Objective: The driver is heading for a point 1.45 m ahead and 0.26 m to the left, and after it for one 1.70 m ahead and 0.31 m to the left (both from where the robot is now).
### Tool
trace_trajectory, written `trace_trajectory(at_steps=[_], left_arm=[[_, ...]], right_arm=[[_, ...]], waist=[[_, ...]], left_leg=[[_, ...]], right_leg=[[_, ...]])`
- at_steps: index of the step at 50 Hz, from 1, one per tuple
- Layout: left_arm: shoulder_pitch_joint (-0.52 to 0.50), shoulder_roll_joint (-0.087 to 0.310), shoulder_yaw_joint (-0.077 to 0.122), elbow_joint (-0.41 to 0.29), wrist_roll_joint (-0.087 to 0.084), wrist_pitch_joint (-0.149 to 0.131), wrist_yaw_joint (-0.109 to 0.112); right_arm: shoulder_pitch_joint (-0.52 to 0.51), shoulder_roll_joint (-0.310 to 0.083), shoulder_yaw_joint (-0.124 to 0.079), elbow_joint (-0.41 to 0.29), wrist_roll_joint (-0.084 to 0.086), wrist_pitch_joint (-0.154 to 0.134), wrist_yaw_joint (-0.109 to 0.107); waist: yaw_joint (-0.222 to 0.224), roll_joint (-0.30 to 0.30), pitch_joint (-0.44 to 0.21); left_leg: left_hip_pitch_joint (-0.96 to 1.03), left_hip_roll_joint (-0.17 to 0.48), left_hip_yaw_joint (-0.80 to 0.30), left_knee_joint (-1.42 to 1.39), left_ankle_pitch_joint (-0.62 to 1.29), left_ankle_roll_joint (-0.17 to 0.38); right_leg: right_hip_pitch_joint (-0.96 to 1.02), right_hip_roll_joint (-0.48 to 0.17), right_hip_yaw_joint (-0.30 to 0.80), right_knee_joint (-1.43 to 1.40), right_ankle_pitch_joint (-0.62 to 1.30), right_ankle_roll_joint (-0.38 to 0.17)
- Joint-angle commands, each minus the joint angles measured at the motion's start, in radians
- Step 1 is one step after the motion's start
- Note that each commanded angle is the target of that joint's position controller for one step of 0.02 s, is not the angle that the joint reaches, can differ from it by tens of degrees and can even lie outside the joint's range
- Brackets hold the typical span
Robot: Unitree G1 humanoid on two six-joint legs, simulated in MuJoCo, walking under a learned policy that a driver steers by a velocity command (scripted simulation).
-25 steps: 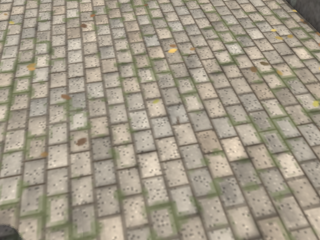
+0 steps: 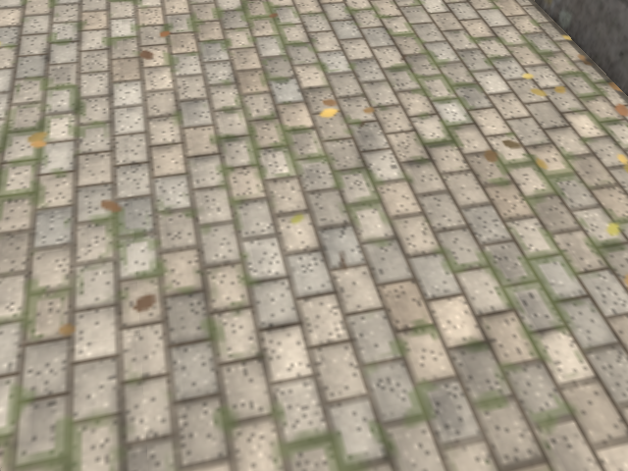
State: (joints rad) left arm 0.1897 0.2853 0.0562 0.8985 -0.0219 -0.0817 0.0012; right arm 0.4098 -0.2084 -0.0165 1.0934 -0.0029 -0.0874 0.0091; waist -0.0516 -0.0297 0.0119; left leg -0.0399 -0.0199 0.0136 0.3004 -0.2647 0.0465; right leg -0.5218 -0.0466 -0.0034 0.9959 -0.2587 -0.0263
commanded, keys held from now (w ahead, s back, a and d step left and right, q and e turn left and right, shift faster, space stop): no key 0.72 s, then w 0.18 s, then w+q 0.10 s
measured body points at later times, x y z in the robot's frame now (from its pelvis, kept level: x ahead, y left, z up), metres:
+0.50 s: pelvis +0.13 -0.02 -0.02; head +0.14 -0.02 +0.43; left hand +0.24 +0.22 -0.15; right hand +0.18 -0.29 -0.16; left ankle +0.14 +0.11 -0.75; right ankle +0.20 -0.12 -0.75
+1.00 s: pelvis +0.23 -0.03 -0.02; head +0.24 -0.05 +0.43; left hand +0.31 +0.24 -0.15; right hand +0.21 -0.29 -0.17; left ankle +0.14 +0.11 -0.74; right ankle +0.23 -0.12 -0.75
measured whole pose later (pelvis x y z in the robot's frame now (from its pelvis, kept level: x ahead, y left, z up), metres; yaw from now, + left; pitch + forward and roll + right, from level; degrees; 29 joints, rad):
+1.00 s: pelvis +0.23 -0.03 -0.02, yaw +1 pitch +0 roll +0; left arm 0.18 0.25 0.05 1.05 -0.02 -0.09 -0.01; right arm 0.37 -0.24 -0.05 1.07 0.03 -0.05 -0.02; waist -0.01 0.04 0.01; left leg -0.14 0.03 -0.04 0.63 -0.43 0.00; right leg -0.26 0.02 -0.08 0.57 -0.29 -0.06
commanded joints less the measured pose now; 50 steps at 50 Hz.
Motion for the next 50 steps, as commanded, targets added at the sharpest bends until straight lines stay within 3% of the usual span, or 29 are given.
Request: trace_trajectory(at_steps=[1, 3, 5, 8, 9, 10, 11, 12, 13, 14, 16, 19, 22, 24, 25, 26, 27, 28, 31, 36, 38, 40, 42, 43, 45, 46, 48, 49, 50], left_arm=[[-0.114, -0.012, -0.009, -0.081, 0.005, -0.004, -0.008], [-0.179, -0.021, -0.018, -0.1, 0.003, 0.002, -0.01], [-0.188, 0.007, -0.014, -0.102, -0.001, 0.01, -0.013], [-0.115, 0.066, 0.005, -0.076, 0.01, 0.01, -0.014], [-0.05, 0.089, 0.018, -0.049, 0.019, 0.007, -0.011], [0.009, 0.131, 0.031, -0.031, 0.028, 0.004, -0.005], [0.077, 0.187, 0.039, -0.02, 0.043, 0.009, -0.001], [0.116, 0.129, 0.019, 0.001, 0.047, 0.023, -0.004], [0.081, 0.073, 0.0, 0.001, 0.026, 0.025, -0.014], [-0.024, 0.067, -0.005, -0.013, 0.013, 0.024, -0.014], [-0.143, 0.042, -0.018, -0.028, 0.027, 0.019, -0.013], [-0.173, 0.062, -0.013, -0.017, 0.048, 0.031, -0.003], [-0.179, 0.074, -0.012, -0.007, 0.027, 0.043, 0.012], [-0.131, 0.045, -0.022, 0.024, 0.019, 0.048, 0.013], [-0.107, 0.045, -0.023, 0.037, 0.029, 0.051, 0.011], [-0.094, 0.036, -0.019, 0.029, 0.029, 0.059, 0.017], [-0.103, 0.041, -0.02, 0.039, 0.037, 0.061, 0.023], [-0.088, 0.046, -0.017, 0.045, 0.034, 0.06, 0.026], [-0.049, 0.044, -0.017, 0.08, 0.029, 0.057, 0.029], [-0.05, 0.04, -0.017, 0.105, 0.02, 0.058, 0.024], [-0.029, 0.031, -0.017, 0.128, 0.015, 0.066, 0.025], [-0.048, 0.035, -0.012, 0.126, 0.011, 0.063, 0.023], [-0.1, 0.017, -0.015, 0.099, 0.004, 0.034, 0.013], [-0.122, 0.011, -0.016, 0.088, 0.001, 0.017, 0.006], [-0.123, 0.02, -0.012, 0.08, -0.006, -0.008, -0.01], [-0.093, 0.022, -0.008, 0.09, -0.009, -0.017, -0.015], [0.097, 0.059, 0.019, 0.17, -0.009, -0.02, -0.011], [0.239, 0.138, 0.046, 0.201, -0.002, -0.02, -0.002], [0.362, 0.235, 0.069, 0.222, 0.002, -0.021, -0.004]], right_arm=[[-0.001, -0.142, -0.011, -0.045, -0.009, 0.018, -0.027], [0.017, -0.173, -0.014, -0.043, -0.009, 0.029, -0.037], [0.023, -0.187, -0.018, -0.037, -0.002, 0.033, -0.038], [-0.038, -0.18, -0.023, -0.045, 0.014, 0.034, -0.039], [-0.051, -0.176, -0.023, -0.049, 0.015, 0.036, -0.038], [-0.017, -0.17, -0.022, -0.045, 0.004, 0.035, -0.034], [0.077, -0.122, -0.007, -0.047, -0.027, 0.028, -0.028], [0.157, -0.045, 0.015, -0.022, -0.014, 0.034, -0.027], [0.107, -0.106, -0.003, -0.022, 0.007, 0.044, -0.025], [0.033, -0.128, -0.013, -0.045, 0.023, 0.056, -0.03], [-0.034, -0.119, -0.022, -0.056, 0.014, 0.084, -0.051], [-0.034, -0.085, -0.018, -0.06, 0.003, 0.1, -0.068], [-0.027, -0.076, -0.017, -0.045, -0.006, 0.106, -0.061], [-0.058, -0.102, -0.02, -0.058, -0.03, 0.112, -0.052], [-0.085, -0.132, -0.022, -0.08, -0.03, 0.113, -0.055], [-0.117, -0.188, -0.035, -0.068, -0.012, 0.106, -0.053], [-0.154, -0.154, -0.03, -0.076, -0.008, 0.092, -0.051], [-0.166, -0.13, -0.024, -0.072, -0.013, 0.078, -0.051], [-0.156, -0.117, -0.025, -0.065, -0.005, 0.051, -0.047], [-0.122, -0.117, -0.025, -0.051, -0.001, 0.056, -0.045], [-0.092, -0.125, -0.03, -0.036, 0.008, 0.064, -0.046], [-0.087, -0.163, -0.044, -0.047, 0.018, 0.064, -0.048], [-0.036, -0.206, -0.06, -0.043, 0.031, 0.045, -0.047], [-0.029, -0.211, -0.065, -0.041, 0.032, 0.031, -0.046], [-0.04, -0.188, -0.065, -0.048, 0.028, 0.012, -0.041], [-0.064, -0.18, -0.064, -0.058, 0.034, 0.012, -0.035], [-0.162, -0.18, -0.063, -0.1, 0.039, 0.022, -0.027], [-0.227, -0.146, -0.053, -0.139, 0.039, 0.017, -0.025], [-0.207, -0.075, -0.036, -0.173, 0.029, -0.001, -0.03]], waist=[[0.009, 0.124, 0.053], [-0.008, 0.141, 0.043], [0.0, 0.162, 0.032], [0.068, 0.153, 0.003], [0.105, 0.128, -0.029], [0.124, 0.072, -0.079], [0.089, -0.06, -0.211], [0.081, -0.21, -0.355], [0.082, -0.126, -0.308], [0.06, -0.087, -0.17], [0.023, -0.037, -0.055], [-0.003, -0.09, -0.048], [-0.021, -0.071, -0.083], [-0.012, -0.033, -0.032], [0.014, 0.001, 0.015], [0.06, 0.139, 0.061], [0.055, 0.143, 0.08], [0.064, 0.144, 0.068], [0.06, 0.091, 0.016], [0.044, 0.053, -0.031], [0.041, 0.065, -0.038], [0.032, 0.108, 0.047], [0.01, 0.177, 0.131], [0.008, 0.188, 0.163], [0.028, 0.177, 0.153], [0.054, 0.162, 0.134], [0.149, 0.127, 0.065], [0.212, -0.018, 0.03], [0.231, -0.274, -0.057]], left_leg=[[0.026, 0.178, -0.083, -0.079, 0.71, 0.1], [-0.039, 0.161, -0.049, -0.072, 0.71, 0.095], [-0.049, 0.188, -0.064, -0.055, 0.713, 0.1], [-0.004, 0.216, -0.088, 0.037, 0.755, 0.077], [0.003, 0.19, -0.08, 0.119, 0.781, 0.058], [-0.038, 0.142, -0.058, 0.235, 0.693, 0.022], [-0.234, 0.066, -0.035, 0.434, 0.321, -0.023], [-0.32, -0.02, -0.04, 0.701, -0.341, -0.074], [-0.33, -0.004, -0.117, 0.81, -0.439, -0.089], [-0.386, 0.027, -0.098, 0.843, -0.405, -0.095], [-0.351, 0.076, -0.088, 0.754, -0.315, -0.106], [-0.217, 0.07, -0.05, 0.513, -0.262, -0.113], [-0.073, 0.056, -0.015, 0.273, 0.015, -0.088], [-0.025, 0.074, -0.039, 0.169, 0.105, -0.049], [-0.065, 0.123, -0.088, 0.104, 0.036, -0.022], [-0.259, 0.109, -0.089, 0.078, -0.191, 0.009], [-0.333, 0.094, -0.09, 0.037, -0.247, 0.004], [-0.34, 0.098, -0.089, 0.023, -0.211, -0.012], [-0.243, 0.086, -0.071, 0.064, 0.008, -0.034], [-0.171, 0.077, -0.054, 0.101, 0.178, -0.024], [-0.169, 0.069, -0.055, 0.081, -0.04, 0.0], [-0.195, 0.125, -0.152, 0.026, -0.336, 0.067], [-0.133, 0.283, -0.366, -0.079, -0.451, 0.16], [-0.115, 0.341, -0.434, -0.093, -0.386, 0.192], [-0.051, 0.36, -0.412, -0.056, -0.158, 0.189], [-0.075, 0.33, -0.366, -0.03, -0.087, 0.166], [-0.285, 0.204, -0.227, 0.07, 0.041, 0.095], [-0.448, 0.087, -0.093, 0.33, 0.128, 0.029], [-0.64, -0.035, -0.007, 0.673, -0.141, -0.032]], right_leg=[[-0.092, 0.002, -0.042, -0.183, 0.102, 0.038], [0.026, 0.036, -0.069, -0.326, 0.186, 0.046], [0.096, 0.047, -0.051, -0.385, 0.243, 0.035], [0.194, 0.053, -0.014, -0.471, 0.266, -0.02], [0.284, 0.07, -0.025, -0.533, 0.326, -0.045], [0.419, 0.022, 0.018, -0.56, 0.559, -0.07], [0.712, -0.151, 0.2, -0.455, 0.928, -0.16], [0.795, -0.34, 0.415, -0.511, 0.985, -0.319], [0.669, -0.309, 0.447, -0.581, 0.754, -0.311], [0.531, -0.275, 0.371, -0.632, 0.557, -0.27], [0.313, -0.204, 0.266, -0.71, 0.333, -0.206], [0.187, -0.141, 0.189, -0.746, 0.191, -0.183], [0.14, -0.121, 0.164, -0.749, -0.024, -0.164], [0.07, -0.075, 0.138, -0.755, -0.253, -0.08], [0.058, -0.045, 0.118, -0.729, -0.29, -0.039], [0.177, 0.021, 0.039, -0.702, -0.195, -0.005], [0.268, 0.027, 0.035, -0.647, -0.106, 0.006], [0.307, 0.028, 0.03, -0.62, -0.043, -0.002], [0.319, 0.022, 0.032, -0.591, 0.099, -0.027], [0.348, 0.017, 0.029, -0.563, 0.255, -0.028], [0.34, 0.056, -0.013, -0.525, 0.028, -0.03], [0.207, 0.089, -0.043, -0.448, -0.223, -0.034], [0.033, 0.082, -0.062, -0.319, -0.185, -0.041], [-0.019, 0.05, -0.037, -0.282, -0.161, -0.052], [-0.051, 0.016, -0.015, -0.293, -0.191, -0.07], [0.033, 0.021, -0.026, -0.379, -0.165, -0.074], [0.434, 0.062, -0.041, -0.527, 0.014, -0.066], [0.611, -0.073, 0.166, -0.635, -0.065, -0.111], [0.79, -0.297, 0.541, -0.767, -0.054, -0.228]])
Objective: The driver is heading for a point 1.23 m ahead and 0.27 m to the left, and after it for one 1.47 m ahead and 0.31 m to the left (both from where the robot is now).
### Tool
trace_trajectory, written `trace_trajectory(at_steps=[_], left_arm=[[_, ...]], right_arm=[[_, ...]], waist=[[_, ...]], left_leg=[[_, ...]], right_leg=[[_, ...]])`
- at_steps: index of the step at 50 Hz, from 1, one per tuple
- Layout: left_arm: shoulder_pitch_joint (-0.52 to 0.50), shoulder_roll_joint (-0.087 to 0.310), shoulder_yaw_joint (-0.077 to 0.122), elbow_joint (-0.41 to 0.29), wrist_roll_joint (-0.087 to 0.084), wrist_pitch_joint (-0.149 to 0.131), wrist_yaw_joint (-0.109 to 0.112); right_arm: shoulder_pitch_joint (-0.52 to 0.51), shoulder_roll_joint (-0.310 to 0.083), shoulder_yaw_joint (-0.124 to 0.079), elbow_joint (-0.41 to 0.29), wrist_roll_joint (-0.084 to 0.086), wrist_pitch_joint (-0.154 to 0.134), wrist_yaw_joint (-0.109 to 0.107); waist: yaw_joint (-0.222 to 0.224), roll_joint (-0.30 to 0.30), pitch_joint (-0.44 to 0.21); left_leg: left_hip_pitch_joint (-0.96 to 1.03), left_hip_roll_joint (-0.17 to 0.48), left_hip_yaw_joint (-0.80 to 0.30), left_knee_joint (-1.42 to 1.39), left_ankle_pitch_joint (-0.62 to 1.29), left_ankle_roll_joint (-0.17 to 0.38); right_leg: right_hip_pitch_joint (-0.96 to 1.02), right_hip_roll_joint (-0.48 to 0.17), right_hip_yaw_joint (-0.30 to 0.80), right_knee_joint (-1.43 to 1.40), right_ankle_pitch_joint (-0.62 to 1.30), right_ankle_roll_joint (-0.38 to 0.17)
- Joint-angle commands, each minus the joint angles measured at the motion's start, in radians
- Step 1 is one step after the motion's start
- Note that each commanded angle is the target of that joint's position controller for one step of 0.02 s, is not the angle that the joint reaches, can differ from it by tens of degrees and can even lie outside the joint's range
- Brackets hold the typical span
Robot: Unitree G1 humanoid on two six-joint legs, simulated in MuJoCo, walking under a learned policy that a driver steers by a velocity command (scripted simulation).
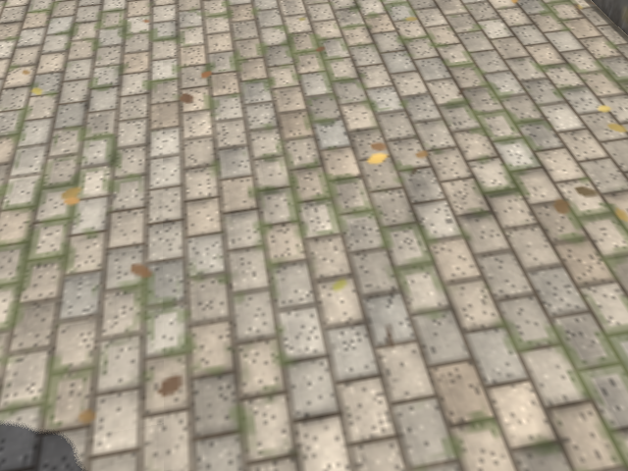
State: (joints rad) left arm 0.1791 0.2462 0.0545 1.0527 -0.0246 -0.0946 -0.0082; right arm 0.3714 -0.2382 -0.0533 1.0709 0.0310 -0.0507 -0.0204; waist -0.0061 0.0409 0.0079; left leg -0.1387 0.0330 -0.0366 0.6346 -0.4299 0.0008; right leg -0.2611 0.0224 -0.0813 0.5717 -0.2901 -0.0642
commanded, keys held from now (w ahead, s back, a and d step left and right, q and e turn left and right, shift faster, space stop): w+q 0.64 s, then w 0.36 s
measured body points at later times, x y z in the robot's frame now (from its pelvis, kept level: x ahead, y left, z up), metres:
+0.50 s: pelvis +0.23 +0.05 -0.02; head +0.26 +0.06 +0.43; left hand +0.13 +0.30 -0.16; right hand +0.49 -0.13 -0.11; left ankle +0.32 +0.13 -0.73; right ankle +0.02 -0.10 -0.66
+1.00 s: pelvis +0.52 +0.10 +0.00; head +0.55 +0.12 +0.44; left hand +0.63 +0.41 -0.09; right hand +0.62 -0.16 -0.13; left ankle +0.33 +0.13 -0.72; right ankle +0.67 +0.06 -0.73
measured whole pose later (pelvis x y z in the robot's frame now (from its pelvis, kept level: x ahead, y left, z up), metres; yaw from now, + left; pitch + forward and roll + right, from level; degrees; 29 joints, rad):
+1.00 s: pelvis +0.52 +0.10 +0.00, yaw +25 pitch +3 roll +0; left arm 0.01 0.25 0.03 0.77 0.00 -0.14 -0.03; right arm 0.41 -0.27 -0.07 0.88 0.01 -0.05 -0.01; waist -0.08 -0.01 0.01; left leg -0.02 -0.08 -0.14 0.49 -0.47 0.08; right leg -0.47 0.01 -0.02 0.47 -0.04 -0.06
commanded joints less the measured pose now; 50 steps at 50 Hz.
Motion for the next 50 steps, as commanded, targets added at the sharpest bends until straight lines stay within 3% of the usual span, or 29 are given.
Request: trace_trajectory(at_steps=[1, 2, 3, 4, 6, 9, 12, 17, 19, 21, 22, 23, 24, 25, 26, 27, 28, 30, 31, 34, 38, 40, 43, 45, 47, 48, 49, 50], left_arm=[[0.331, 0.17, 0.036, 0.058, 0.024, -0.018, 0.007], [0.255, 0.11, 0.018, 0.032, 0.024, -0.027, 0.008], [0.196, 0.093, 0.011, 0.011, 0.022, -0.032, 0.005], [0.168, 0.081, 0.005, 0.005, 0.019, -0.033, 0.0], [0.173, 0.053, -0.006, 0.005, 0.032, -0.025, 0.003], [0.185, 0.1, -0.001, 0.004, 0.04, -0.019, 0.021], [0.162, 0.123, 0.001, -0.012, 0.044, -0.012, 0.035], [0.238, 0.142, 0.01, -0.003, 0.024, 0.001, 0.043], [0.224, 0.167, 0.017, -0.017, 0.021, 0.011, 0.047], [0.186, 0.197, 0.028, -0.045, 0.024, 0.027, 0.056], [0.159, 0.208, 0.032, -0.062, 0.021, 0.033, 0.056], [0.145, 0.206, 0.03, -0.08, 0.022, 0.027, 0.052], [0.228, 0.041, -0.011, -0.119, 0.052, 0.003, 0.027], [0.182, 0.072, -0.013, -0.168, 0.007, -0.049, 0.007], [0.049, 0.145, 0.008, -0.209, -0.03, -0.078, 0.0], [0.03, 0.151, 0.01, -0.221, -0.03, -0.086, 0.004], [0.049, 0.149, 0.017, -0.205, -0.012, -0.08, 0.015], [0.101, 0.156, 0.032, -0.205, 0.012, -0.046, 0.02], [0.095, 0.143, 0.033, -0.218, 0.023, -0.032, 0.022], [-0.015, 0.111, 0.025, -0.266, 0.045, -0.012, 0.033], [-0.154, 0.073, 0.009, -0.302, 0.038, -0.022, 0.023], [-0.214, 0.074, 0.005, -0.319, 0.028, -0.028, 0.011], [-0.29, 0.096, 0.004, -0.355, 0.021, -0.038, -0.007], [-0.311, 0.108, 0.005, -0.375, 0.021, -0.048, -0.021], [-0.258, 0.126, 0.01, -0.369, 0.018, -0.054, -0.026], [-0.169, 0.147, 0.022, -0.346, 0.018, -0.057, -0.024], [-0.014, 0.188, 0.04, -0.306, 0.024, -0.058, -0.019], [0.181, 0.25, 0.054, -0.278, 0.035, -0.054, -0.011]], right_arm=[[-0.16, -0.088, -0.015, -0.14, 0.009, -0.048, -0.001], [-0.13, -0.096, -0.02, -0.128, 0.029, -0.052, 0.006], [-0.118, -0.084, -0.021, -0.118, 0.031, -0.052, 0.008], [-0.134, -0.08, -0.027, -0.117, 0.026, -0.05, 0.009], [-0.136, -0.062, -0.034, -0.119, 0.017, -0.035, 0.022], [-0.209, -0.021, -0.025, -0.166, 0.008, -0.015, 0.039], [-0.324, -0.008, -0.01, -0.235, 0.004, -0.015, 0.047], [-0.46, -0.008, 0.003, -0.324, -0.001, -0.012, 0.078], [-0.445, -0.037, -0.01, -0.345, -0.001, -0.01, 0.089], [-0.318, -0.097, -0.04, -0.332, 0.001, -0.002, 0.096], [-0.18, -0.15, -0.068, -0.302, 0.001, 0.003, 0.092], [-0.023, -0.208, -0.102, -0.264, 0.001, 0.013, 0.072], [-0.011, -0.279, -0.108, -0.26, 0.0, 0.018, 0.052], [0.009, -0.255, -0.092, -0.282, -0.022, 0.002, 0.052], [-0.025, -0.191, -0.078, -0.277, -0.028, -0.015, 0.052], [-0.109, -0.152, -0.066, -0.291, -0.019, -0.031, 0.055], [-0.184, -0.129, -0.057, -0.31, -0.017, -0.04, 0.06], [-0.233, -0.116, -0.047, -0.33, -0.027, -0.045, 0.056], [-0.223, -0.124, -0.047, -0.329, -0.021, -0.045, 0.051], [-0.156, -0.161, -0.054, -0.316, -0.023, -0.046, 0.026], [-0.059, -0.152, -0.047, -0.284, -0.016, -0.038, 0.013], [-0.021, -0.156, -0.045, -0.267, -0.015, -0.038, 0.014], [0.032, -0.156, -0.042, -0.243, -0.014, -0.033, 0.013], [0.061, -0.164, -0.044, -0.232, -0.018, -0.022, 0.007], [0.051, -0.179, -0.048, -0.233, -0.02, -0.011, 0.001], [0.026, -0.183, -0.047, -0.24, -0.02, -0.008, 0.001], [-0.003, -0.17, -0.038, -0.254, -0.025, -0.009, 0.005], [-0.018, -0.136, -0.021, -0.282, -0.042, -0.013, 0.006]], waist=[[0.149, -0.225, -0.03], [0.101, -0.159, 0.028], [0.07, -0.128, 0.041], [0.059, -0.11, 0.073], [0.045, -0.133, 0.053], [0.041, -0.094, 0.079], [0.051, -0.086, 0.122], [0.069, -0.081, 0.138], [0.026, -0.119, 0.091], [-0.064, -0.169, -0.004], [-0.138, -0.164, -0.078], [-0.216, -0.113, -0.145], [-0.094, 0.177, -0.217], [-0.106, 0.139, -0.365], [-0.126, 0.066, -0.209], [-0.069, -0.022, -0.104], [-0.016, -0.088, -0.052], [0.045, -0.071, -0.036], [0.053, -0.063, -0.026], [0.024, -0.026, 0.005], [-0.049, 0.017, 0.009], [-0.08, 0.033, 0.02], [-0.105, 0.037, 0.037], [-0.101, 0.04, 0.036], [-0.062, 0.067, 0.014], [-0.01, 0.076, -0.036], [0.068, 0.063, -0.149], [0.142, -0.034, -0.302]], left_leg=[[-0.621, -0.069, -0.1, 0.543, -0.118, 0.026], [-0.653, -0.025, -0.145, 0.598, -0.042, 0.056], [-0.65, 0.011, -0.14, 0.583, 0.055, 0.074], [-0.656, 0.031, -0.132, 0.536, 0.129, 0.084], [-0.588, 0.052, -0.087, 0.483, 0.213, 0.081], [-0.615, 0.062, -0.044, 0.415, 0.286, 0.047], [-0.593, 0.06, 0.01, 0.217, 0.392, 0.033], [-0.537, 0.026, 0.117, 0.035, 0.421, 0.075], [-0.451, -0.023, 0.16, 0.018, 0.367, 0.114], [-0.28, -0.083, 0.187, 0.034, 0.285, 0.159], [-0.089, -0.108, 0.174, -0.016, 0.304, 0.192], [0.185, -0.075, 0.06, -0.08, 0.287, 0.231], [0.494, 0.191, -0.433, -0.11, 0.212, 0.38], [0.574, 0.318, -0.843, -0.324, 0.019, 0.488], [0.473, 0.28, -0.717, -0.388, 0.04, 0.413], [0.306, 0.237, -0.568, -0.398, 0.137, 0.37], [0.153, 0.191, -0.466, -0.408, 0.254, 0.335], [-0.015, 0.136, -0.358, -0.431, 0.366, 0.31], [-0.064, 0.125, -0.327, -0.441, 0.401, 0.311], [-0.143, 0.09, -0.232, -0.46, 0.467, 0.299], [-0.125, 0.038, -0.155, -0.44, 0.422, 0.222], [-0.09, 0.057, -0.173, -0.438, 0.371, 0.211], [0.064, 0.116, -0.226, -0.374, 0.413, 0.217], [0.167, 0.161, -0.264, -0.325, 0.499, 0.216], [0.206, 0.175, -0.269, -0.273, 0.667, 0.198], [0.197, 0.148, -0.243, -0.194, 0.847, 0.183], [0.125, 0.098, -0.197, -0.03, 0.92, 0.156], [-0.067, 0.024, -0.141, 0.257, 0.671, 0.121]], right_leg=[[0.499, -0.427, 0.684, -0.347, 0.039, -0.214], [0.453, -0.404, 0.555, -0.335, 0.108, -0.176], [0.418, -0.364, 0.441, -0.345, 0.135, -0.134], [0.393, -0.33, 0.337, -0.351, 0.242, -0.095], [0.349, -0.268, 0.182, -0.356, 0.39, -0.047], [0.299, -0.269, 0.099, -0.406, 0.453, -0.068], [0.233, -0.247, 0.005, -0.451, 0.462, -0.06], [0.307, -0.274, -0.103, -0.407, 0.629, -0.048], [0.36, -0.291, -0.136, -0.305, 0.94, -0.038], [0.376, -0.305, -0.15, -0.09, 1.198, -0.03], [0.313, -0.293, -0.147, 0.093, 1.175, -0.019], [0.115, -0.245, -0.144, 0.364, 0.93, 0.015], [-0.311, -0.05, -0.099, 0.768, -0.164, 0.063], [-0.464, 0.031, 0.158, 0.948, -0.305, 0.049], [-0.568, -0.032, 0.201, 0.918, -0.202, 0.018], [-0.539, -0.081, 0.195, 0.815, -0.097, 0.006], [-0.462, -0.115, 0.188, 0.729, -0.054, 0.018], [-0.333, -0.155, 0.196, 0.627, -0.019, 0.048], [-0.317, -0.16, 0.182, 0.574, -0.011, 0.068], [-0.343, -0.152, 0.141, 0.389, 0.14, 0.116], [-0.295, -0.107, 0.117, 0.081, 0.426, 0.107], [-0.281, -0.091, 0.109, 0.009, 0.476, 0.096], [-0.367, -0.084, 0.117, -0.053, 0.403, 0.068], [-0.403, -0.071, 0.112, -0.085, 0.307, 0.043], [-0.32, -0.045, 0.091, -0.11, 0.218, 0.011], [-0.183, -0.015, 0.063, -0.139, 0.221, -0.015], [0.06, -0.045, 0.088, -0.121, 0.286, -0.061], [0.361, -0.222, 0.289, -0.09, 0.309, -0.135]])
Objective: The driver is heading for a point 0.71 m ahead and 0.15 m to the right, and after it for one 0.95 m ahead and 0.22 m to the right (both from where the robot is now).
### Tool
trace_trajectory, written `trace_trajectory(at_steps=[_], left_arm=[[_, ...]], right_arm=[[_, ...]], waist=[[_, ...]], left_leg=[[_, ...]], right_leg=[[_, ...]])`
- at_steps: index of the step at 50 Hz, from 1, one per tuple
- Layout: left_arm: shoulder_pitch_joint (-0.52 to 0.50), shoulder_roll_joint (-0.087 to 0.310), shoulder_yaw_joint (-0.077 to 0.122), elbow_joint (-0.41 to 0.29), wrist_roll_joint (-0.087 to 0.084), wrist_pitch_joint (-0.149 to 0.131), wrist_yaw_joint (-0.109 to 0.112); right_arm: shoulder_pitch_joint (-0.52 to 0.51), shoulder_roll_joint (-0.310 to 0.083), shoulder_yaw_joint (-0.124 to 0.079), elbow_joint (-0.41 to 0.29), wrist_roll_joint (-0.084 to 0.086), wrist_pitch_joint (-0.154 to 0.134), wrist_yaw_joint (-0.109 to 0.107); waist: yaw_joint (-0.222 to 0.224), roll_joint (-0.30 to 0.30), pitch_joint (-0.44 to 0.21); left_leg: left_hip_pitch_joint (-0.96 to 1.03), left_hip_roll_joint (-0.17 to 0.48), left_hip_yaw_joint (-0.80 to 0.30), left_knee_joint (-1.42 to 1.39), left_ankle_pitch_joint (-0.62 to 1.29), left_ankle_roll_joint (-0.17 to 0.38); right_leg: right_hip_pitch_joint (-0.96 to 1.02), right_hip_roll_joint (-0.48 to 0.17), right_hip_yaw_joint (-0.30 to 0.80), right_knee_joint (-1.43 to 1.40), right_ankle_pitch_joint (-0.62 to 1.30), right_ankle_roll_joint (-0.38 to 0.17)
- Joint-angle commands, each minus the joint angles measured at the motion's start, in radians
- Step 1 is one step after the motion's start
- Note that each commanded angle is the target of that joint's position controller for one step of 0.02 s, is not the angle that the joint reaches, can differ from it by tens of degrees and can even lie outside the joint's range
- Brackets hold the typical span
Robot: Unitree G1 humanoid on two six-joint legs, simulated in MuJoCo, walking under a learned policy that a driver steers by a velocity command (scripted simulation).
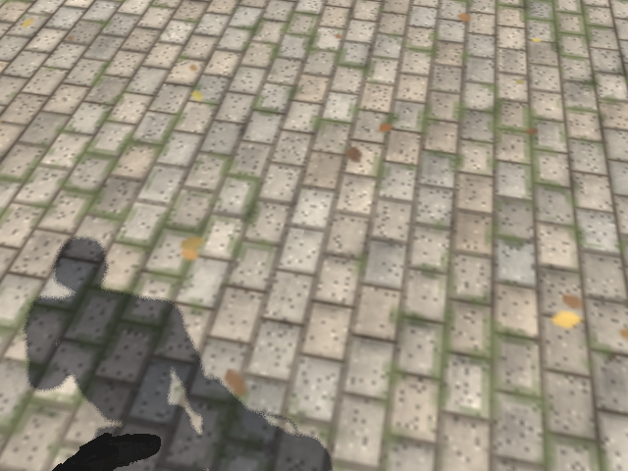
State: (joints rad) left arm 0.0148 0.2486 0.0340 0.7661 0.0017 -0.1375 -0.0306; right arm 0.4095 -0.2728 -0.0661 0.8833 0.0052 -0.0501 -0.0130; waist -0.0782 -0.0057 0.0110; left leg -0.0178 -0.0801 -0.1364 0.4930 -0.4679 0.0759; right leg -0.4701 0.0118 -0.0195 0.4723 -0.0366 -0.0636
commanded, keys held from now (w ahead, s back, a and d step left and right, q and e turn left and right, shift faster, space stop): w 0.22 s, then w+e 0.78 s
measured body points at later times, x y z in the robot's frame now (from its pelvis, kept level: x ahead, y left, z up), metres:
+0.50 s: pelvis +0.27 +0.02 +0.00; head +0.31 +0.02 +0.45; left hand +0.25 +0.30 -0.13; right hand +0.51 -0.22 -0.06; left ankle +0.40 +0.13 -0.73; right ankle +0.12 -0.11 -0.72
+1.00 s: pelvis +0.51 -0.04 +0.00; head +0.54 -0.06 +0.45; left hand +0.80 +0.10 -0.08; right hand +0.42 -0.32 -0.13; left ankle +0.40 +0.13 -0.72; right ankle +0.59 -0.19 -0.72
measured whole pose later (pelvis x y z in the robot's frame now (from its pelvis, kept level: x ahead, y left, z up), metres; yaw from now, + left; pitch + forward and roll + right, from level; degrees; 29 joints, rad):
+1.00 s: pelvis +0.51 -0.04 +0.00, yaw -23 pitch +2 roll +2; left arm 0.07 0.26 0.06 0.66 -0.02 -0.02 -0.06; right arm 0.32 -0.30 -0.09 0.88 0.02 -0.06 -0.01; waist -0.07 -0.03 0.03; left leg 0.08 0.06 0.28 0.35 -0.42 -0.06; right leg -0.55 -0.06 -0.05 0.62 -0.14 -0.09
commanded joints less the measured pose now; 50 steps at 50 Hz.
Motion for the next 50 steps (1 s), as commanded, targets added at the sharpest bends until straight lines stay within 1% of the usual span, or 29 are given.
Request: trace_trajectory(at_steps=[1, 2, 3, 4, 5, 6, 9, 11, 13, 16, 19, 22, 23, 24, 25, 26, 27, 28, 29, 30, 31, 33, 36, 41, 44, 46, 48, 49, 50], left_arm=[[0.414, 0.282, 0.089, 0.052, 0.005, 0.002, 0.002], [0.401, 0.179, 0.063, 0.047, -0.02, 0.008, 0.0], [0.323, 0.139, 0.051, 0.033, -0.02, 0.015, 0.005], [0.253, 0.133, 0.045, 0.019, -0.01, 0.02, 0.006], [0.219, 0.117, 0.039, 0.015, -0.003, 0.021, 0.003], [0.208, 0.109, 0.034, 0.016, 0.008, 0.02, 0.002], [0.221, 0.122, 0.038, 0.037, -0.004, 0.014, 0.001], [0.238, 0.151, 0.046, 0.05, -0.007, 0.018, 0.009], [0.269, 0.16, 0.049, 0.062, -0.014, 0.027, 0.018], [0.328, 0.178, 0.054, 0.082, -0.025, 0.039, 0.025], [0.379, 0.179, 0.055, 0.101, -0.033, 0.052, 0.031], [0.371, 0.2, 0.065, 0.1, -0.032, 0.067, 0.041], [0.357, 0.199, 0.065, 0.096, -0.03, 0.07, 0.042], [0.354, 0.171, 0.055, 0.088, -0.022, 0.07, 0.041], [0.341, 0.105, 0.032, 0.05, 0.001, 0.069, 0.04], [0.479, 0.013, 0.006, 0.024, -0.022, 0.051, 0.038], [0.45, 0.123, 0.03, 0.043, -0.045, 0.047, 0.039], [0.364, 0.172, 0.046, 0.025, -0.051, 0.049, 0.04], [0.327, 0.16, 0.048, 0.021, -0.043, 0.055, 0.043], [0.307, 0.149, 0.052, 0.014, -0.032, 0.063, 0.043], [0.317, 0.131, 0.055, 0.011, -0.032, 0.075, 0.039], [0.312, 0.092, 0.05, -0.004, -0.034, 0.097, 0.034], [0.261, 0.083, 0.05, -0.04, -0.025, 0.111, 0.031], [0.115, 0.062, 0.036, -0.091, -0.023, 0.1, -0.001], [0.026, 0.065, 0.033, -0.135, -0.023, 0.102, -0.016], [-0.006, 0.078, 0.036, -0.162, -0.023, 0.104, -0.025], [0.018, 0.103, 0.049, -0.175, -0.021, 0.108, -0.029], [0.086, 0.129, 0.064, -0.165, -0.021, 0.111, -0.028], [0.233, 0.171, 0.092, -0.128, -0.025, 0.112, -0.022]], right_arm=[[0.107, -0.01, 0.015, -0.081, 0.01, -0.031, 0.008], [0.054, -0.11, 0.001, -0.073, 0.023, -0.041, 0.008], [-0.054, -0.146, -0.011, -0.1, 0.035, -0.048, 0.01], [-0.11, -0.133, -0.007, -0.114, 0.026, -0.052, 0.008], [-0.138, -0.122, -0.012, -0.121, 0.009, -0.052, 0.006], [-0.121, -0.108, -0.014, -0.121, 0.005, -0.046, 0.007], [-0.106, -0.06, -0.005, -0.125, 0.004, -0.03, 0.006], [-0.177, -0.052, 0.001, -0.154, -0.003, -0.028, 0.004], [-0.257, -0.04, 0.007, -0.181, -0.008, -0.034, 0.006], [-0.36, -0.032, 0.013, -0.206, -0.001, -0.046, 0.015], [-0.44, -0.049, 0.011, -0.235, 0.01, -0.058, 0.03], [-0.413, -0.097, -0.005, -0.238, 0.011, -0.072, 0.037], [-0.343, -0.118, -0.017, -0.219, 0.01, -0.076, 0.034], [-0.214, -0.162, -0.039, -0.187, 0.002, -0.078, 0.025], [-0.04, -0.234, -0.058, -0.17, -0.015, -0.076, 0.014], [0.0, -0.292, -0.07, -0.149, -0.021, -0.061, 0.019], [-0.014, -0.188, -0.046, -0.16, -0.015, -0.057, 0.02], [-0.069, -0.133, -0.029, -0.165, -0.006, -0.058, 0.018], [-0.131, -0.11, -0.02, -0.165, -0.008, -0.058, 0.02], [-0.177, -0.083, -0.013, -0.16, -0.011, -0.058, 0.022], [-0.206, -0.072, -0.01, -0.155, -0.018, -0.062, 0.023], [-0.224, -0.079, -0.018, -0.142, -0.017, -0.072, 0.023], [-0.213, -0.111, -0.032, -0.117, -0.019, -0.078, 0.015], [-0.18, -0.155, -0.045, -0.092, -0.012, -0.063, 0.002], [-0.135, -0.18, -0.054, -0.072, 0.002, -0.047, 0.001], [-0.117, -0.196, -0.061, -0.06, 0.013, -0.032, 0.001], [-0.128, -0.223, -0.068, -0.061, 0.021, -0.019, -0.002], [-0.137, -0.236, -0.072, -0.064, 0.026, -0.011, -0.004], [-0.152, -0.231, -0.068, -0.068, 0.03, -0.003, -0.006]], waist=[[0.146, -0.308, -0.411], [0.182, -0.194, -0.329], [0.179, -0.115, -0.17], [0.148, -0.025, -0.089], [0.125, -0.006, -0.033], [0.095, -0.034, -0.032], [0.07, -0.068, -0.026], [0.082, -0.058, -0.005], [0.103, -0.05, 0.008], [0.135, -0.053, 0.021], [0.151, -0.065, 0.032], [0.106, -0.092, 0.014], [0.062, -0.093, -0.02], [0.003, -0.075, -0.11], [-0.065, 0.041, -0.272], [0.005, 0.342, -0.394], [-0.021, 0.245, -0.338], [-0.023, 0.169, -0.199], [0.007, 0.106, -0.129], [0.033, 0.106, -0.073], [0.062, 0.126, -0.044], [0.082, 0.12, -0.019], [0.087, 0.075, 0.006], [0.039, 0.051, 0.041], [0.008, 0.046, 0.069], [0.007, 0.054, 0.079], [0.041, 0.081, 0.043], [0.085, 0.094, -0.007], [0.171, 0.078, -0.083]], left_leg=[[-0.574, -0.022, 0.016, 0.721, -0.032, -0.026], [-0.707, 0.028, -0.059, 0.816, -0.098, -0.02], [-0.761, 0.075, -0.03, 0.82, -0.005, -0.019], [-0.731, 0.125, 0.016, 0.775, 0.08, -0.025], [-0.71, 0.152, 0.034, 0.715, 0.127, -0.034], [-0.658, 0.178, 0.036, 0.681, 0.154, -0.038], [-0.629, 0.203, 0.068, 0.578, 0.184, -0.062], [-0.663, 0.212, 0.084, 0.467, 0.266, -0.082], [-0.64, 0.199, 0.096, 0.318, 0.386, -0.09], [-0.561, 0.15, 0.114, 0.13, 0.523, -0.098], [-0.536, 0.126, 0.098, 0.043, 0.53, -0.093], [-0.443, 0.114, 0.084, -0.022, 0.44, -0.065], [-0.331, 0.104, 0.099, -0.053, 0.421, -0.045], [-0.129, 0.126, 0.091, -0.046, 0.421, -0.013], [0.155, 0.315, -0.088, -0.007, 0.417, 0.05], [0.425, 0.529, -0.51, -0.105, 0.246, 0.195], [0.366, 0.502, -0.562, -0.166, 0.087, 0.185], [0.243, 0.466, -0.395, -0.183, 0.097, 0.142], [0.112, 0.423, -0.279, -0.21, 0.184, 0.119], [0.013, 0.387, -0.194, -0.245, 0.253, 0.111], [-0.062, 0.363, -0.12, -0.281, 0.296, 0.102], [-0.129, 0.356, -0.032, -0.333, 0.37, 0.114], [-0.127, 0.363, 0.07, -0.364, 0.461, 0.128], [-0.086, 0.339, 0.233, -0.367, 0.501, 0.096], [-0.004, 0.364, 0.271, -0.347, 0.504, 0.082], [0.062, 0.385, 0.289, -0.305, 0.562, 0.066], [0.1, 0.388, 0.322, -0.193, 0.838, 0.044], [0.1, 0.378, 0.343, -0.076, 1.01, 0.031], [0.047, 0.342, 0.378, 0.123, 1.081, 0.003]], right_leg=[[0.894, -0.415, 0.669, -0.075, -0.127, -0.288], [0.865, -0.395, 0.726, -0.145, -0.303, -0.251], [0.725, -0.359, 0.573, -0.17, -0.282, -0.204], [0.581, -0.318, 0.467, -0.2, -0.178, -0.181], [0.482, -0.283, 0.402, -0.228, -0.08, -0.177], [0.424, -0.257, 0.352, -0.252, -0.018, -0.172], [0.351, -0.23, 0.253, -0.308, 0.093, -0.187], [0.337, -0.225, 0.204, -0.334, 0.14, -0.188], [0.319, -0.191, 0.166, -0.339, 0.156, -0.167], [0.308, -0.165, 0.141, -0.324, 0.12, -0.141], [0.364, -0.2, 0.192, -0.278, 0.077, -0.134], [0.414, -0.236, 0.252, -0.197, 0.076, -0.105], [0.4, -0.215, 0.242, -0.125, 0.146, -0.087], [0.342, -0.157, 0.207, 0.033, 0.183, -0.057], [0.162, -0.074, 0.146, 0.341, -0.041, -0.017], [-0.187, 0.042, 0.081, 0.65, -0.552, 0.03], [-0.29, -0.018, 0.162, 0.783, -0.553, 0.033], [-0.329, -0.055, 0.15, 0.804, -0.459, 0.029], [-0.292, -0.095, 0.129, 0.783, -0.376, 0.035], [-0.264, -0.119, 0.127, 0.74, -0.324, 0.041], [-0.215, -0.142, 0.129, 0.715, -0.288, 0.044], [-0.187, -0.156, 0.116, 0.688, -0.249, 0.053], [-0.237, -0.163, 0.126, 0.597, -0.147, 0.069], [-0.204, -0.143, 0.058, 0.326, 0.064, 0.059], [-0.214, -0.13, 0.019, 0.232, 0.034, 0.038], [-0.218, -0.115, -0.006, 0.195, -0.041, 0.013], [-0.132, -0.064, -0.058, 0.176, -0.144, -0.024], [-0.027, -0.019, -0.091, 0.167, -0.183, -0.048], [0.176, 0.036, -0.114, 0.101, -0.132, -0.081]])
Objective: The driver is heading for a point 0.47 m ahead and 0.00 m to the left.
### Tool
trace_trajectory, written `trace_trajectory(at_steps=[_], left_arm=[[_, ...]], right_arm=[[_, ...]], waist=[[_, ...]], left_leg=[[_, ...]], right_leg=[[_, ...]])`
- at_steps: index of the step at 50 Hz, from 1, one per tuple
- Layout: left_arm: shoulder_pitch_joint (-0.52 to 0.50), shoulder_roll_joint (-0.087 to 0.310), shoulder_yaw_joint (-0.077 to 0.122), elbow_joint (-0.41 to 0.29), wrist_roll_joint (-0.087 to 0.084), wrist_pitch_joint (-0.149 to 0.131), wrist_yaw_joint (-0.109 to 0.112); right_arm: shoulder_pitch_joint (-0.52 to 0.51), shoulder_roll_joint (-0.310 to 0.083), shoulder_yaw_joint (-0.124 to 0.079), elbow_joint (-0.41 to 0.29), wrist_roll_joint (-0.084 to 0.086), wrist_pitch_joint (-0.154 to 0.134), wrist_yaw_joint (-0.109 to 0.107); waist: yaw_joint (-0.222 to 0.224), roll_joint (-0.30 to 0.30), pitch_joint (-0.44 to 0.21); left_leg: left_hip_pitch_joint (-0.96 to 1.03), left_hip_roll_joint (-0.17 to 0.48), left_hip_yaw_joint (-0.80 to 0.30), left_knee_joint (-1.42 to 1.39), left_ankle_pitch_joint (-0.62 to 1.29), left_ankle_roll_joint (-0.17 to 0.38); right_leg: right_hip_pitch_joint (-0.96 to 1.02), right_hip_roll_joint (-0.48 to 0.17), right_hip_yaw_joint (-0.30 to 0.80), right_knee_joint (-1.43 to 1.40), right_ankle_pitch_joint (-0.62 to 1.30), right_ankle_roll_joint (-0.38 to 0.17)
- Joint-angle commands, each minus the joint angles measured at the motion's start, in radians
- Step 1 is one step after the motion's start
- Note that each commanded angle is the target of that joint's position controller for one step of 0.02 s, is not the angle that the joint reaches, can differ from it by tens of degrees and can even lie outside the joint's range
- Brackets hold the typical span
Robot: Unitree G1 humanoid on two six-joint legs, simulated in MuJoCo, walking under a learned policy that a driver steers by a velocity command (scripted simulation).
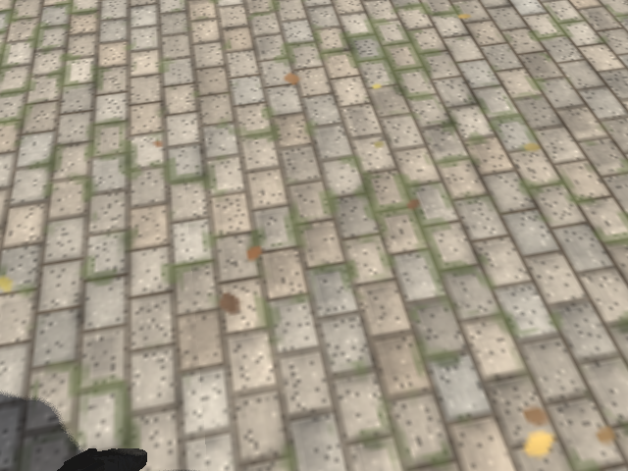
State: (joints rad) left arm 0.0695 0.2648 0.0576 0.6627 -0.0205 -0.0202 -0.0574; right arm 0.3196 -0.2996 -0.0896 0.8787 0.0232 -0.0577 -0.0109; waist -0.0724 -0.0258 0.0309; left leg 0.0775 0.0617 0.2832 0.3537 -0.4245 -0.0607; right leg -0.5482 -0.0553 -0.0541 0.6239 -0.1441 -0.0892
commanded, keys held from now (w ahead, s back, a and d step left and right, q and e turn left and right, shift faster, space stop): w+e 0.20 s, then w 0.02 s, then w+q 0.22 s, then no key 0.56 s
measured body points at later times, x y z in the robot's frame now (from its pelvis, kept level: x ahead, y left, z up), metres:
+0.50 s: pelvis +0.28 -0.01 +0.01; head +0.31 -0.02 +0.46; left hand +0.36 +0.27 -0.11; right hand +0.46 -0.27 -0.08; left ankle +0.46 +0.08 -0.71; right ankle +0.13 -0.10 -0.72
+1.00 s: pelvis +0.43 -0.01 +0.01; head +0.44 -0.01 +0.46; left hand +0.56 +0.25 -0.10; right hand +0.54 -0.26 -0.11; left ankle +0.45 +0.08 -0.72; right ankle +0.44 -0.16 -0.72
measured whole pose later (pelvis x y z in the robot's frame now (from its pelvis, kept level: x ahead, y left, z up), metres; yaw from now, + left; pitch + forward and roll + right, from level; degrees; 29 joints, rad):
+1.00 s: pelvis +0.43 -0.01 +0.01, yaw -5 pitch +0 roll +1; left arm 0.21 0.25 0.05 0.81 0.01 0.01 0.04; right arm 0.13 -0.23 -0.01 0.86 -0.02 -0.03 0.02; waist 0.00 0.00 0.01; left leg -0.26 -0.06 0.03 0.47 -0.22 0.05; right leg -0.29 -0.07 0.05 0.51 -0.23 0.06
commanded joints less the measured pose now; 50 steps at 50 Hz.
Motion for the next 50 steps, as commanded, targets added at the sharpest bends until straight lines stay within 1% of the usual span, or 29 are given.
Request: trace_trajectory(at_steps=[1, 2, 3, 4, 5, 6, 7, 11, 15, 19, 23, 25, 26, 27, 28, 29, 30, 31, 32, 33, 35, 38, 40, 44, 46, 47, 48, 49, 50], left_arm=[[0.359, 0.235, 0.107, 0.024, -0.005, 0.003, 0.023], [0.342, 0.368, 0.127, 0.022, -0.015, -0.002, 0.034], [0.379, 0.302, 0.101, -0.018, -0.003, -0.02, 0.028], [0.351, 0.236, 0.082, -0.004, 0.007, -0.035, 0.023], [0.297, 0.205, 0.072, -0.006, 0.003, -0.042, 0.024], [0.218, 0.166, 0.06, -0.02, 0.002, -0.042, 0.027], [0.17, 0.142, 0.049, -0.04, 0.015, -0.042, 0.031], [0.171, 0.168, 0.055, -0.04, 0.013, -0.049, 0.052], [0.221, 0.156, 0.047, -0.001, 0.012, -0.053, 0.064], [0.285, 0.174, 0.047, 0.045, 0.012, -0.06, 0.057], [0.3, 0.183, 0.051, 0.083, 0.012, -0.046, 0.062], [0.269, 0.193, 0.05, 0.081, 0.013, -0.034, 0.07], [0.246, 0.188, 0.045, 0.075, 0.012, -0.028, 0.074], [0.257, 0.155, 0.03, 0.059, 0.026, -0.03, 0.078], [0.391, 0.068, 0.001, 0.053, 0.037, -0.045, 0.07], [0.418, 0.117, 0.005, 0.088, 0.026, -0.052, 0.062], [0.335, 0.177, 0.021, 0.075, -0.001, -0.048, 0.058], [0.251, 0.171, 0.018, 0.055, -0.002, -0.041, 0.062], [0.203, 0.161, 0.018, 0.049, 0.011, -0.029, 0.069], [0.211, 0.15, 0.022, 0.049, 0.017, -0.013, 0.075], [0.275, 0.099, 0.012, 0.07, 0.018, 0.013, 0.085], [0.273, 0.077, 0.005, 0.082, 0.028, 0.025, 0.099], [0.237, 0.088, 0.008, 0.086, 0.025, 0.032, 0.101], [0.166, 0.09, 0.015, 0.082, 0.026, 0.037, 0.101], [0.159, 0.088, 0.013, 0.086, 0.043, 0.028, 0.101], [0.158, 0.115, 0.016, 0.078, 0.048, 0.022, 0.104], [0.137, 0.181, 0.03, 0.081, 0.036, 0.021, 0.107], [0.143, 0.154, 0.033, 0.1, 0.029, 0.022, 0.1], [0.141, 0.111, 0.023, 0.103, 0.033, 0.018, 0.094]], right_arm=[[-0.047, -0.17, -0.03, -0.076, -0.005, 0.001, -0.012], [0.038, -0.018, 0.019, -0.14, -0.052, -0.024, 0.0], [-0.046, -0.074, 0.019, -0.153, -0.015, -0.067, 0.013], [-0.154, -0.132, 0.003, -0.182, 0.026, -0.087, 0.02], [-0.164, -0.119, 0.01, -0.184, 0.016, -0.096, 0.016], [-0.157, -0.123, 0.005, -0.169, -0.012, -0.095, 0.008], [-0.135, -0.134, -0.003, -0.163, -0.024, -0.084, 0.007], [-0.146, -0.085, 0.006, -0.175, -0.038, -0.046, 0.008], [-0.252, -0.038, 0.032, -0.184, -0.027, -0.045, 0.025], [-0.347, -0.056, 0.034, -0.214, -0.005, -0.049, 0.041], [-0.374, -0.067, 0.033, -0.245, -0.01, -0.054, 0.065], [-0.27, -0.092, 0.017, -0.221, -0.026, -0.058, 0.067], [-0.15, -0.118, 0.001, -0.186, -0.035, -0.062, 0.063], [-0.034, -0.174, -0.011, -0.165, -0.047, -0.065, 0.056], [0.031, -0.242, -0.017, -0.161, -0.065, -0.058, 0.049], [0.08, -0.167, -0.002, -0.144, -0.037, -0.045, 0.052], [0.008, -0.143, 0.006, -0.159, -0.021, -0.034, 0.05], [-0.066, -0.113, 0.015, -0.169, -0.02, -0.026, 0.045], [-0.12, -0.083, 0.029, -0.172, -0.025, -0.021, 0.043], [-0.153, -0.066, 0.037, -0.172, -0.033, -0.02, 0.042], [-0.201, -0.066, 0.037, -0.163, -0.049, -0.02, 0.045], [-0.231, -0.087, 0.031, -0.143, -0.049, -0.016, 0.037], [-0.221, -0.094, 0.03, -0.125, -0.045, -0.004, 0.031], [-0.227, -0.075, 0.042, -0.098, -0.042, 0.018, 0.027], [-0.211, -0.043, 0.056, -0.081, -0.036, 0.022, 0.027], [-0.182, -0.027, 0.063, -0.071, -0.044, 0.019, 0.028], [-0.121, -0.034, 0.059, -0.063, -0.049, 0.014, 0.032], [-0.141, -0.039, 0.058, -0.058, -0.047, 0.017, 0.029], [-0.173, -0.049, 0.057, -0.059, -0.043, 0.022, 0.026]], waist=[[0.24, 0.03, -0.2], [0.122, -0.263, -0.259], [0.187, -0.154, -0.419], [0.207, -0.083, -0.28], [0.166, -0.034, -0.198], [0.119, 0.003, -0.136], [0.08, -0.016, -0.115], [0.052, -0.004, -0.074], [0.112, -0.044, -0.04], [0.163, -0.047, 0.011], [0.156, -0.04, 0.043], [0.096, -0.063, -0.034], [0.028, -0.046, -0.114], [-0.01, 0.013, -0.237], [0.034, 0.254, -0.389], [0.002, 0.249, -0.514], [-0.004, 0.162, -0.389], [0.011, 0.09, -0.269], [0.033, 0.044, -0.182], [0.071, 0.057, -0.151], [0.118, 0.118, -0.143], [0.122, 0.133, -0.172], [0.1, 0.126, -0.178], [0.083, 0.116, -0.1], [0.095, 0.09, -0.068], [0.082, 0.056, -0.071], [0.023, -0.038, -0.066], [0.044, -0.07, -0.066], [0.062, -0.053, -0.052]], left_leg=[[-0.267, 0.161, -0.034, 0.548, 0.833, 0.091], [-0.748, -0.03, -0.091, 0.919, -0.09, 0.02], [-0.867, -0.077, -0.346, 1.051, -0.189, 0.032], [-0.957, -0.03, -0.363, 1.046, -0.089, 0.057], [-0.929, 0.012, -0.361, 0.964, -0.001, 0.074], [-0.855, 0.046, -0.363, 0.876, 0.051, 0.069], [-0.772, 0.066, -0.371, 0.822, 0.087, 0.064], [-0.703, 0.05, -0.338, 0.641, 0.193, 0.013], [-0.654, 0.033, -0.307, 0.35, 0.499, 0.008], [-0.687, 0.021, -0.303, 0.236, 0.566, 0.05], [-0.757, 0.003, -0.302, 0.175, 0.412, 0.112], [-0.586, -0.06, -0.254, 0.149, 0.376, 0.138], [-0.415, -0.093, -0.226, 0.105, 0.478, 0.161], [-0.155, 0.026, -0.341, 0.153, 0.8, 0.213], [0.229, 0.311, -0.719, 0.185, 1.106, 0.406], [0.301, 0.355, -0.888, 0.124, 1.088, 0.459], [0.191, 0.313, -0.755, 0.104, 0.974, 0.406], [0.054, 0.264, -0.65, 0.08, 0.918, 0.36], [-0.09, 0.226, -0.585, 0.044, 0.899, 0.338], [-0.203, 0.195, -0.537, 0.009, 0.872, 0.321], [-0.341, 0.152, -0.459, -0.039, 0.878, 0.315], [-0.373, 0.134, -0.396, -0.055, 0.857, 0.311], [-0.366, 0.134, -0.399, -0.074, 0.687, 0.3], [-0.392, 0.118, -0.44, -0.096, 0.244, 0.266], [-0.417, 0.075, -0.437, -0.067, 0.12, 0.203], [-0.427, 0.043, -0.425, -0.031, 0.096, 0.163], [-0.444, -0.019, -0.381, -0.016, 0.084, 0.134], [-0.384, -0.047, -0.332, 0.006, 0.108, 0.114], [-0.358, -0.047, -0.325, 0.029, 0.139, 0.11]], right_leg=[[0.57, 0.065, 0.038, -0.069, 0.013, -0.104], [0.903, -0.207, 0.592, -0.142, -0.089, -0.284], [0.972, -0.295, 0.896, -0.315, -0.233, -0.349], [0.899, -0.269, 0.757, -0.338, -0.16, -0.288], [0.761, -0.226, 0.632, -0.329, -0.083, -0.253], [0.612, -0.185, 0.528, -0.332, 0.017, -0.223], [0.504, -0.159, 0.468, -0.352, 0.102, -0.213], [0.348, -0.114, 0.351, -0.406, 0.247, -0.215], [0.335, -0.065, 0.212, -0.422, 0.206, -0.145], [0.435, -0.126, 0.219, -0.432, 0.11, -0.132], [0.596, -0.181, 0.201, -0.352, 0.292, -0.102], [0.608, -0.149, 0.173, -0.214, 0.634, -0.065], [0.586, -0.097, 0.138, -0.064, 0.755, -0.032], [0.447, -0.042, 0.109, 0.149, 0.567, 0.015], [0.086, 0.118, 0.07, 0.578, -0.144, 0.106], [-0.008, 0.148, 0.198, 0.705, -0.523, 0.121], [-0.064, 0.083, 0.211, 0.737, -0.485, 0.12], [-0.088, 0.038, 0.169, 0.681, -0.429, 0.122], [-0.069, 0.006, 0.149, 0.606, -0.386, 0.127], [0.007, -0.022, 0.148, 0.533, -0.349, 0.128], [0.145, -0.023, 0.125, 0.404, -0.294, 0.145], [0.233, -0.024, 0.111, 0.217, -0.193, 0.157], [0.26, -0.024, 0.11, 0.138, -0.11, 0.154], [0.3, -0.016, 0.104, -0.032, -0.07, 0.135], [0.383, -0.021, 0.109, -0.188, 0.052, 0.115], [0.423, -0.072, 0.162, -0.207, 0.147, 0.098], [0.425, -0.09, 0.172, -0.164, 0.167, 0.07], [0.353, -0.057, 0.153, -0.169, 0.028, 0.065], [0.323, -0.041, 0.146, -0.184, -0.005, 0.079]])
